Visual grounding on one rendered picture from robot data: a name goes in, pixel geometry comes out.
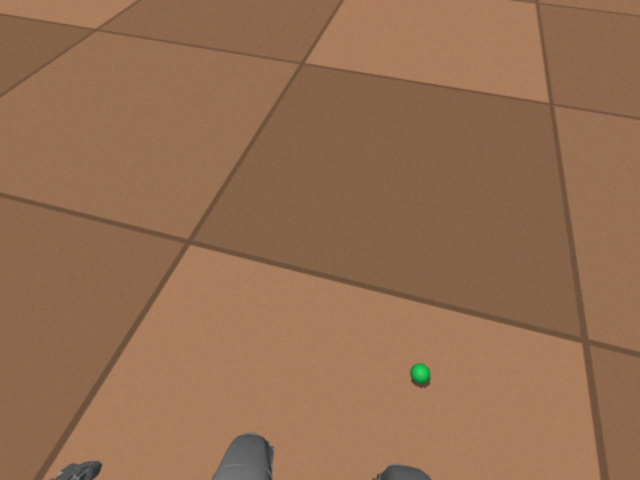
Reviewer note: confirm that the ball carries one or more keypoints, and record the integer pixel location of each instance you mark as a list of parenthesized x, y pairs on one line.
[(420, 373)]

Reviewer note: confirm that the left robot hand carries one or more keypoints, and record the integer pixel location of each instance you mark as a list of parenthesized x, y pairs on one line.
[(84, 471)]

